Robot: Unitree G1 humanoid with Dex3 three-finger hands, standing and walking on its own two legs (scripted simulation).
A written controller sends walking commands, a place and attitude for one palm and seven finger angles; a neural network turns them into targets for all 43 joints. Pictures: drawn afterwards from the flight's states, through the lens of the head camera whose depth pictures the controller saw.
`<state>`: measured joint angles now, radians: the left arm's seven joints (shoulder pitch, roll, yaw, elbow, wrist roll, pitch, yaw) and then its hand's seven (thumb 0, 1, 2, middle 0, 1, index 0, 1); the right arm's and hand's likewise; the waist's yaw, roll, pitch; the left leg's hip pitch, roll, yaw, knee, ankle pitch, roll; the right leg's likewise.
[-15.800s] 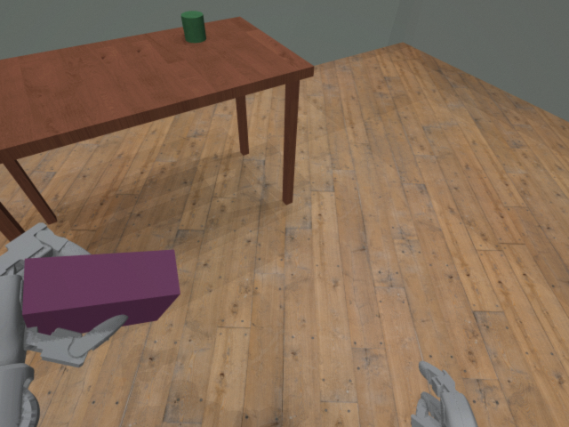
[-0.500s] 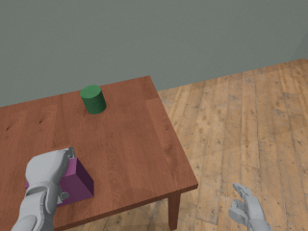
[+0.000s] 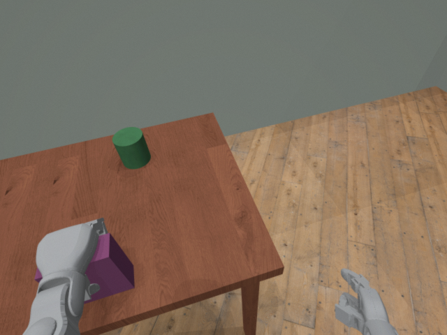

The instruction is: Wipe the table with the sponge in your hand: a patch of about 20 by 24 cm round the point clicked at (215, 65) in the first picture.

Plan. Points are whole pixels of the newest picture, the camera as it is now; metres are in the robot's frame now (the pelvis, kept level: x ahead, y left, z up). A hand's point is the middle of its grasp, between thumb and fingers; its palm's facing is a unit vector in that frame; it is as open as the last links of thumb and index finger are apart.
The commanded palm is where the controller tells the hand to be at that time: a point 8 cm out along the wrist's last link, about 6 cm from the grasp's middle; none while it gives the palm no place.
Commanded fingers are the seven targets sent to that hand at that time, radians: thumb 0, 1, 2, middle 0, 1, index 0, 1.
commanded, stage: wipe forward along the first lane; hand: left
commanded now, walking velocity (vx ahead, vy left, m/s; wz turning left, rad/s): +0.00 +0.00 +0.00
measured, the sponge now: (95, 276) +0.21 +0.29 -0.02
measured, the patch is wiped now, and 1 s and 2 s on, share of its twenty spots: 0.20 0.45 0.55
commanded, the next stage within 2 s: slide across to the middle lane in 1.56 s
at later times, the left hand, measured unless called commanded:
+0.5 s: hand (87, 240) +0.25 +0.31 +0.03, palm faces -0.10 -0.04 -0.99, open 9.4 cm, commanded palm +0.24 +0.31 +0.06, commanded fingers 0.00 0.10 1.30 -1.20 -1.60 -1.20 -1.60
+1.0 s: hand (87, 216) +0.30 +0.34 +0.03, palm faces -0.13 +0.00 -0.99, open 9.5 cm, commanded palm +0.30 +0.33 +0.05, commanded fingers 0.00 0.10 1.30 -1.20 -1.60 -1.20 -1.60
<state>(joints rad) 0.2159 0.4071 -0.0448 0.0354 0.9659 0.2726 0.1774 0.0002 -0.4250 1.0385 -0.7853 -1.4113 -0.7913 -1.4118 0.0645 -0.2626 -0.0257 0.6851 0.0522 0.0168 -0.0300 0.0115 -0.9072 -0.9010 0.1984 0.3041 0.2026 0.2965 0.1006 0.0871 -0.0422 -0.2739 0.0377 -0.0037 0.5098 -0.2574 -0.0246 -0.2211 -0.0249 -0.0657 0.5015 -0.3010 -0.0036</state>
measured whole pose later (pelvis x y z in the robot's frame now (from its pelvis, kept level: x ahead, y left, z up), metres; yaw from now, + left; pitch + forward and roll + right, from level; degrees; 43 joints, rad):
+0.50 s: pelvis -0.01 -0.01 +0.00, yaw +1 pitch +4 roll +0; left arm -0.07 0.45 -0.01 0.33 0.97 0.22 0.14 0.00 -0.50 1.12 -0.82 -1.38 -0.83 -1.38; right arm 0.11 -0.28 -0.03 0.72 0.07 0.04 -0.06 0.01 -0.91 -0.90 0.20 0.30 0.20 0.30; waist 0.09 0.09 -0.06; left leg -0.38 0.04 -0.02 0.55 -0.25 -0.02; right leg -0.33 -0.02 -0.08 0.56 -0.30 -0.01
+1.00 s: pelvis -0.03 +0.00 -0.01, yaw +0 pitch +8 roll -1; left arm -0.35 0.53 0.04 0.68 0.99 0.12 0.16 0.01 -0.54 1.17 -0.84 -1.36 -0.84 -1.39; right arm 0.18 -0.29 -0.04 0.74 0.08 0.06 -0.06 0.01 -0.91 -0.90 0.20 0.30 0.20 0.30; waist 0.04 0.08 -0.09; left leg -0.51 0.05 -0.02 0.62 -0.26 -0.01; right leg -0.46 -0.01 -0.08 0.61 -0.30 -0.01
